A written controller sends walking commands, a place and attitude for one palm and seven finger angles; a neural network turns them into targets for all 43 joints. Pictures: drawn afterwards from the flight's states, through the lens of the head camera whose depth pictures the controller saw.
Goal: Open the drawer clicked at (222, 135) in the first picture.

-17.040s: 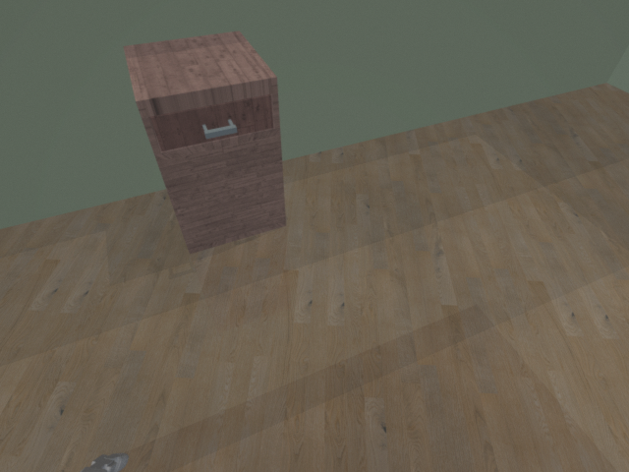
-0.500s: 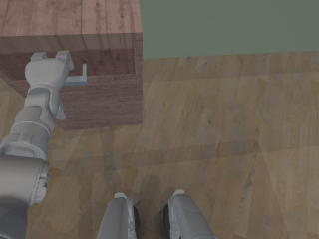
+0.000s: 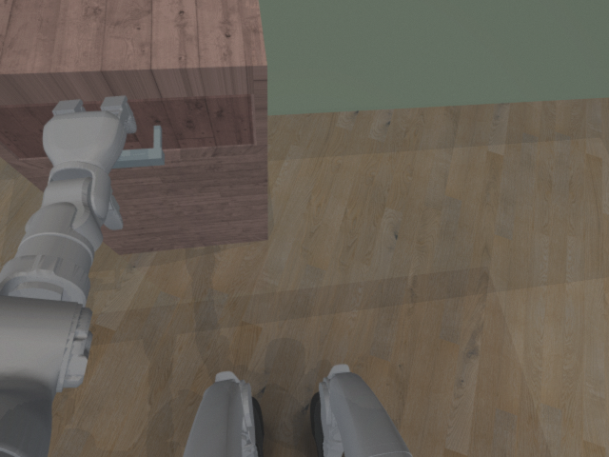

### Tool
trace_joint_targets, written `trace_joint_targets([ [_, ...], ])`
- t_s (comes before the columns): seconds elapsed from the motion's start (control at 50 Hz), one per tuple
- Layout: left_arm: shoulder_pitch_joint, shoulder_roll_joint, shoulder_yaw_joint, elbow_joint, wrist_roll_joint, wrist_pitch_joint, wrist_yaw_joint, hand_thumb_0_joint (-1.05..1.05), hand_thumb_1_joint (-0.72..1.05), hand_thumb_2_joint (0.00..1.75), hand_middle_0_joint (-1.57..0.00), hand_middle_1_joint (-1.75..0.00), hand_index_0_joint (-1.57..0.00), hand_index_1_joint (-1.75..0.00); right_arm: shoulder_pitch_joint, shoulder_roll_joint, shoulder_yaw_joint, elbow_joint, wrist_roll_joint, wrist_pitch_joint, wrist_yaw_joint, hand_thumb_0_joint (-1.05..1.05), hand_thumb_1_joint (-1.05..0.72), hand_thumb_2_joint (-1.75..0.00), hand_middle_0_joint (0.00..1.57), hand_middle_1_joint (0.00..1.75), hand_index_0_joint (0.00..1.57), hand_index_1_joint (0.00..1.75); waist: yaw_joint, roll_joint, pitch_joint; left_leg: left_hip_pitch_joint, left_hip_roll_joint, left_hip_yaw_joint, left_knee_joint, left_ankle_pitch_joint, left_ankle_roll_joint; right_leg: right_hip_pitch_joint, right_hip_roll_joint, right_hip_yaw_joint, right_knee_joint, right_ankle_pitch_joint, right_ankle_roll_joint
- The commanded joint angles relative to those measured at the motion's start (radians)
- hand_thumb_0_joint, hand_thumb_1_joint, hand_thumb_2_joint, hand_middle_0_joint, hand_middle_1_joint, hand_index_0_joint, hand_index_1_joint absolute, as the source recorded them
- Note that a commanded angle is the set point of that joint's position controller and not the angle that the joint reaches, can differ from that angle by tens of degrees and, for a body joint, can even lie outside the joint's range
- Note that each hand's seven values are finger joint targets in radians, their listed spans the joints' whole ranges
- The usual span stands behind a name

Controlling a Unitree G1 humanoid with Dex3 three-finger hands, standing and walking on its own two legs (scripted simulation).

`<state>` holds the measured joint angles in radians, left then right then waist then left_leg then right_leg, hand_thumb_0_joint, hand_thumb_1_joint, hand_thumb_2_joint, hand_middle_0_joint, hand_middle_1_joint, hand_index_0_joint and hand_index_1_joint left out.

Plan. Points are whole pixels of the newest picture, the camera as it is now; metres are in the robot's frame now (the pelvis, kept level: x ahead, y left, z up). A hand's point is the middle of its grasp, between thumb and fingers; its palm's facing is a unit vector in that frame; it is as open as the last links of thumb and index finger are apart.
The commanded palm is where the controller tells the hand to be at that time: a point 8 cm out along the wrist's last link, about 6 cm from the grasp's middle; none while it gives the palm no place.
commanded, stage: move the hooked fingers above the handle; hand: left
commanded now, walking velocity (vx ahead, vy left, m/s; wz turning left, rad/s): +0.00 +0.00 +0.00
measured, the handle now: (129, 146) +0.58 +0.23 -0.08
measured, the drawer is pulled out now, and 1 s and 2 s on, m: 0.00 0.00 0.00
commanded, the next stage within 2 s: lower the fingers behind the handle in 0.62 s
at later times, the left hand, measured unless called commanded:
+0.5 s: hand (101, 170) +0.51 +0.24 -0.04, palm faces -0.13 -0.03 -0.99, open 13.8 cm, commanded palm +0.52 +0.20 +0.02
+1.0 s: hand (120, 172) +0.52 +0.23 -0.06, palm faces -0.15 -0.04 -0.99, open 13.8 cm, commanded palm +0.52 +0.20 +0.00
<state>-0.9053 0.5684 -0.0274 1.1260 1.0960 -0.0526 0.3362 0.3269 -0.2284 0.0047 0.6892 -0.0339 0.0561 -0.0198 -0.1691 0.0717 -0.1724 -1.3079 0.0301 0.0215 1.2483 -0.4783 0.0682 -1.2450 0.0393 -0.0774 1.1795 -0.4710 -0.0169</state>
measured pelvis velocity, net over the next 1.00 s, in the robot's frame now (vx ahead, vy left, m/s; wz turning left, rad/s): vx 0.00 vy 0.00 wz -0.02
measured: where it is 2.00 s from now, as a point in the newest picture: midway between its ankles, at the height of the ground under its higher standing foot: (290, 454)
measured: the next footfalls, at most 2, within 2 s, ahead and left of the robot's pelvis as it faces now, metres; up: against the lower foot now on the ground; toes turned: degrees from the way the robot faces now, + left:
none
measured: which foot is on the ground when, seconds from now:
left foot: down 0.00-1.00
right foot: down 0.00-1.00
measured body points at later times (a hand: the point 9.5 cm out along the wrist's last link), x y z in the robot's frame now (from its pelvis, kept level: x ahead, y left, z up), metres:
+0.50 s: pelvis +0.00 +0.01 +0.00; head +0.17 +0.03 +0.42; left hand +0.51 +0.24 +0.02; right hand +0.01 -0.26 -0.12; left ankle +0.04 +0.08 -0.62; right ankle +0.04 -0.12 -0.62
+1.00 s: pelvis +0.00 +0.00 -0.01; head +0.17 +0.02 +0.40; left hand +0.52 +0.23 +0.00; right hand +0.00 -0.26 -0.13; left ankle +0.04 +0.08 -0.62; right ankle +0.04 -0.12 -0.62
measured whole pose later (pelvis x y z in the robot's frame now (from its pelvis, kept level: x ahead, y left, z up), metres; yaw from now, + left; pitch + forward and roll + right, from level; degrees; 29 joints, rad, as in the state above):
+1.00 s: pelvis +0.00 +0.00 -0.01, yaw -1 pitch +32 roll -5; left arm -0.92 0.56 0.01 1.19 1.12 -0.05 0.38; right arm 0.32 -0.24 0.01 0.68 -0.04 0.07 -0.01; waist -0.19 0.08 -0.18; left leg -1.37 0.04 0.03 1.30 -0.50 0.07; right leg -1.31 0.04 -0.07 1.23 -0.49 -0.01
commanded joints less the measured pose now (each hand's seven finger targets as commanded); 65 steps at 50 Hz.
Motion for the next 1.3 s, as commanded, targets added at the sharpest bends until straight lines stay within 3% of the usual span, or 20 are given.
trace_joint_targets([
  [0.0, -0.48, 0.084, -0.027, -0.224, 0.018, -0.101, 0.052, 0.0, -0.5, 0.3, -0.3, -1.2, -0.3, -1.2, 0.186, -0.188, -0.084, 0.002, -0.016, -0.019, -0.017, 0.0, -0.9, -0.9, 0.2, 0.3, 0.2, 0.3, -0.079, 0.149, -0.491, 0.565, 0.011, -0.139, -0.124, 0.252, -0.026, 0.025, 0.024, 0.018, -0.137, 0.126, -0.028],
  [0.08, -0.402, 0.125, 0.037, -0.063, 0.03, -0.049, 0.118, 0.0, -0.5, 0.3, -0.3, -1.2, -0.3, -1.2, 0.183, -0.194, -0.073, -0.005, -0.021, 0.002, -0.001, 0.0, -0.9, -0.9, 0.2, 0.3, 0.2, 0.3, -0.058, 0.1, -0.394, 0.447, 0.005, -0.119, -0.117, 0.259, -0.025, 0.018, 0.025, 0.007, -0.123, 0.126, -0.033],
  [0.14, -0.399, 0.21, 0.101, -0.042, 0.052, 0.009, 0.165, 0.0, -0.5, 0.3, -0.3, -1.2, -0.3, -1.2, 0.171, -0.201, -0.062, -0.032, -0.026, 0.02, 0.01, 0.0, -0.9, -0.9, 0.2, 0.3, 0.2, 0.3, -0.027, 0.113, -0.443, 0.409, -0.002, -0.093, -0.105, 0.304, -0.021, 0.081, 0.025, 0.012, -0.104, 0.165, -0.034],
  [0.2, -0.412, 0.305, 0.149, -0.098, 0.073, 0.045, 0.189, 0.0, -0.5, 0.3, -0.3, -1.2, -0.3, -1.2, 0.166, -0.209, -0.059, -0.061, -0.024, 0.036, 0.017, 0.0, -0.9, -0.9, 0.2, 0.3, 0.2, 0.3, -0.005, 0.107, -0.577, 0.425, -0.006, -0.08, -0.086, 0.363, -0.017, 0.18, 0.03, 0.024, -0.089, 0.237, -0.029],
  [0.26, -0.373, 0.271, 0.115, -0.057, 0.066, 0.098, 0.176, 0.0, -0.5, 0.3, -0.3, -1.2, -0.3, -1.2, 0.165, -0.209, -0.058, -0.067, -0.014, 0.049, 0.021, 0.0, -0.9, -0.9, 0.2, 0.3, 0.2, 0.3, -0.017, 0.069, -0.546, 0.422, -0.009, -0.074, -0.103, 0.35, -0.016, 0.214, 0.03, 0.023, -0.112, 0.251, -0.019],
  [0.3, -0.379, 0.31, 0.132, -0.075, 0.043, 0.108, 0.156, 0.0, -0.5, 0.3, -0.3, -1.2, -0.3, -1.2, 0.155, -0.211, -0.053, -0.076, -0.006, 0.049, 0.016, 0.0, -0.9, -0.9, 0.2, 0.3, 0.2, 0.3, -0.013, 0.037, -0.549, 0.384, -0.013, -0.064, -0.111, 0.292, -0.008, 0.262, 0.029, 0.034, -0.128, 0.229, -0.012],
  [0.36, -0.451, 0.298, 0.113, -0.222, 0.017, 0.04, 0.097, 0.0, -0.5, 0.3, -0.3, -1.2, -0.3, -1.2, 0.166, -0.208, -0.064, -0.075, -0.002, 0.03, 0.002, 0.0, -0.9, -0.9, 0.2, 0.3, 0.2, 0.3, -0.021, 0.108, -0.678, 0.506, -0.005, -0.085, -0.12, 0.321, -0.011, 0.268, 0.027, 0.039, -0.133, 0.239, -0.013],
  [0.38, -0.445, 0.243, 0.078, -0.24, 0.012, 0.015, 0.079, 0.0, -0.5, 0.3, -0.3, -1.2, -0.3, -1.2, 0.166, -0.202, -0.071, -0.069, -0.001, 0.023, 0.0, 0.0, -0.9, -0.9, 0.2, 0.3, 0.2, 0.3, -0.031, 0.129, -0.679, 0.555, -0.001, -0.097, -0.123, 0.33, -0.014, 0.231, 0.03, 0.035, -0.139, 0.226, -0.015],
  [0.44, -0.5, 0.085, -0.031, -0.321, 0.0, -0.067, 0.047, 0.0, -0.5, 0.3, -0.3, -1.2, -0.3, -1.2, 0.168, -0.188, -0.089, -0.031, -0.008, 0.0, -0.007, 0.0, -0.9, -0.9, 0.2, 0.3, 0.2, 0.3, -0.073, 0.159, -0.615, 0.651, 0.016, -0.138, -0.128, 0.327, -0.024, 0.101, 0.026, 0.025, -0.148, 0.177, -0.018],
  [0.52, -0.472, 0.052, -0.033, -0.246, 0.012, -0.096, 0.08, 0.0, -0.5, 0.3, -0.3, -1.2, -0.3, -1.2, 0.188, -0.189, -0.095, 0.011, -0.02, -0.003, -0.008, 0.0, -0.9, -0.9, 0.2, 0.3, 0.2, 0.3, -0.075, 0.146, -0.492, 0.624, 0.019, -0.167, -0.139, 0.3, -0.042, 0.006, 0.025, 0.006, -0.134, 0.145, -0.029],
  [0.62, -0.412, 0.141, 0.068, -0.067, 0.045, -0.01, 0.181, 0.0, -0.5, 0.3, -0.3, -1.2, -0.3, -1.2, 0.175, -0.197, -0.075, -0.008, -0.03, 0.019, 0.007, 0.0, -0.9, -0.9, 0.2, 0.3, 0.2, 0.3, -0.046, 0.11, -0.423, 0.486, 0.006, -0.129, -0.124, 0.317, -0.036, 0.026, 0.022, 0.0, -0.115, 0.152, -0.035],
  [0.7, -0.39, 0.23, 0.116, -0.069, 0.072, 0.07, 0.206, 0.0, -0.5, 0.3, -0.3, -1.2, -0.3, -1.2, 0.154, -0.202, -0.06, -0.057, -0.028, 0.043, 0.025, 0.0, -0.9, -0.9, 0.2, 0.3, 0.2, 0.3, -0.002, 0.145, -0.537, 0.475, -0.001, -0.093, -0.108, 0.385, -0.031, 0.136, 0.027, 0.01, -0.097, 0.219, -0.034],
  [0.78, -0.384, 0.176, 0.054, 0.012, 0.067, 0.138, 0.184, 0.0, -0.5, 0.3, -0.3, -1.2, -0.3, -1.2, 0.156, -0.206, -0.059, -0.06, -0.014, 0.052, 0.029, 0.0, -0.9, -0.9, 0.2, 0.3, 0.2, 0.3, -0.042, 0.049, -0.483, 0.415, -0.003, -0.084, -0.113, 0.311, -0.018, 0.16, 0.029, 0.013, -0.12, 0.199, -0.018],
  [0.8, -0.408, 0.203, 0.063, 0.011, 0.059, 0.143, 0.173, 0.0, -0.5, 0.3, -0.3, -1.2, -0.3, -1.2, 0.16, -0.212, -0.057, -0.058, -0.011, 0.049, 0.026, 0.0, -0.9, -0.9, 0.2, 0.3, 0.2, 0.3, -0.049, 0.024, -0.478, 0.388, -0.004, -0.084, -0.115, 0.267, -0.015, 0.169, 0.028, 0.016, -0.123, 0.174, -0.015],
  [0.84, -0.458, 0.234, 0.078, -0.054, 0.031, 0.114, 0.136, 0.0, -0.5, 0.3, -0.3, -1.2, -0.3, -1.2, 0.151, -0.211, -0.056, -0.069, -0.008, 0.036, 0.014, 0.0, -0.9, -0.9, 0.2, 0.3, 0.2, 0.3, -0.053, 0.018, -0.536, 0.377, -0.004, -0.082, -0.108, 0.236, -0.007, 0.199, 0.026, 0.028, -0.12, 0.168, -0.012],
  [0.92, -0.512, 0.222, 0.061, -0.199, 0.03, -0.022, 0.078, 0.0, -0.5, 0.3, -0.3, -1.2, -0.3, -1.2, 0.166, -0.201, -0.067, -0.051, -0.011, 0.002, -0.002, 0.0, -0.9, -0.9, 0.2, 0.3, 0.2, 0.3, -0.06, 0.116, -0.618, 0.459, 0.002, -0.103, -0.078, 0.234, -0.01, 0.131, 0.029, 0.035, -0.097, 0.141, -0.019],
  [1.02, -0.445, 0.195, 0.065, -0.166, 0.062, -0.107, 0.106, 0.0, -0.5, 0.3, -0.3, -1.2, -0.3, -1.2, 0.172, -0.195, -0.072, -0.015, -0.025, -0.01, -0.006, 0.0, -0.9, -0.9, 0.2, 0.3, 0.2, 0.3, -0.057, 0.144, -0.515, 0.415, 0.009, -0.122, -0.036, 0.246, -0.021, -0.011, 0.032, 0.02, -0.048, 0.116, -0.031],
  [1.08, -0.425, 0.192, 0.09, -0.15, 0.067, -0.09, 0.157, 0.0, -0.5, 0.3, -0.3, -1.2, -0.3, -1.2, 0.177, -0.198, -0.077, -0.015, -0.035, -0.003, 0.009, 0.0, -0.9, -0.9, 0.2, 0.3, 0.2, 0.3, -0.037, 0.181, -0.547, 0.43, 0.01, -0.13, -0.021, 0.301, -0.032, -0.039, 0.031, 0.011, -0.02, 0.135, -0.035],
  [1.16, -0.423, 0.214, 0.112, -0.099, 0.064, -0.023, 0.2, 0.0, -0.5, 0.3, -0.3, -1.2, -0.3, -1.2, 0.181, -0.205, -0.074, -0.021, -0.036, 0.012, 0.022, 0.0, -0.9, -0.9, 0.2, 0.3, 0.2, 0.3, -0.044, 0.123, -0.569, 0.38, 0.009, -0.113, 0.004, 0.33, -0.025, 0.002, 0.032, 0.012, -0.008, 0.174, -0.027],
  [1.28, -0.444, 0.234, 0.093, -0.074, 0.071, 0.069, 0.183, 0.0, -0.5, 0.3, -0.3, -1.2, -0.3, -1.2, 0.184, -0.21, -0.067, -0.026, -0.024, 0.025, 0.033, 0.0, -0.9, -0.9, 0.2, 0.3, 0.2, 0.3, -0.045, 0.112, -0.603, 0.358, 0.002, -0.098, 0.009, 0.323, -0.018, 0.062, 0.032, 0.013, -0.011, 0.203, -0.021],
])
